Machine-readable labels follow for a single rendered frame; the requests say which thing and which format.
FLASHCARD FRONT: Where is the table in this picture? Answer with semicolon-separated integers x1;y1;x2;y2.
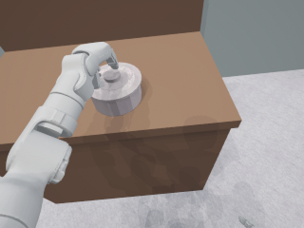
0;0;242;204

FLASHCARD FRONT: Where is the pot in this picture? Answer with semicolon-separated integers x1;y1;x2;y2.
91;86;142;117

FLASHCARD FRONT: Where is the robot right hand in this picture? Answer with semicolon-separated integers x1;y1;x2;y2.
238;215;263;228

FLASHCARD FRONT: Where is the lid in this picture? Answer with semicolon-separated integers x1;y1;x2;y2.
91;62;142;103

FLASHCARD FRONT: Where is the robot left upper arm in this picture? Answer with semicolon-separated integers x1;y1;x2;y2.
0;129;72;228

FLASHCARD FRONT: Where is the robot left hand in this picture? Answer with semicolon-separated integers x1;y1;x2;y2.
71;42;119;89

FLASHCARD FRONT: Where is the knob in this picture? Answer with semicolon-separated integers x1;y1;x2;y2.
103;69;121;84

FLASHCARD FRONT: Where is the left robot forearm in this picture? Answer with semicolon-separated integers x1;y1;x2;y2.
6;48;99;172

